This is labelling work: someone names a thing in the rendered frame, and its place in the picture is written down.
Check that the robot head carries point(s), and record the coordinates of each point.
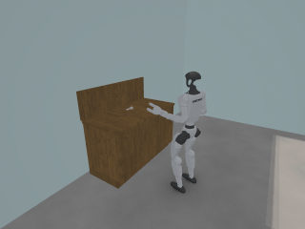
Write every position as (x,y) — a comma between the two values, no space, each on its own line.
(192,76)

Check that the left robot hand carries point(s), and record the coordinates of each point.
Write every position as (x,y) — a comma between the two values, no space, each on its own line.
(156,109)

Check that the left robot upper arm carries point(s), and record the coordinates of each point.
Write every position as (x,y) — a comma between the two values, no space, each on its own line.
(182,101)

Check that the right robot shin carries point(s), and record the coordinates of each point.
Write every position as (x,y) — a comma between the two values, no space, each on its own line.
(190,162)

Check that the right robot upper arm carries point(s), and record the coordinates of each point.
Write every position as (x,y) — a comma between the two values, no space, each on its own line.
(203,104)

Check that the counter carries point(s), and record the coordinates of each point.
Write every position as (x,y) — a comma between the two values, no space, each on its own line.
(120,142)

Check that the left robot forearm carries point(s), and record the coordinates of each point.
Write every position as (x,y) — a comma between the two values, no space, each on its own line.
(173,117)

